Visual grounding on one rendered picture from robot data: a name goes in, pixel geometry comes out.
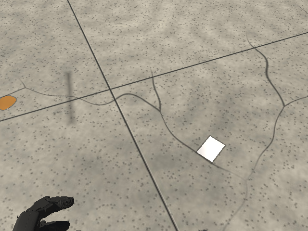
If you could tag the robot left hand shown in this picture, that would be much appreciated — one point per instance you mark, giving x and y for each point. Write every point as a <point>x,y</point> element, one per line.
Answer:
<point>30,220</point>

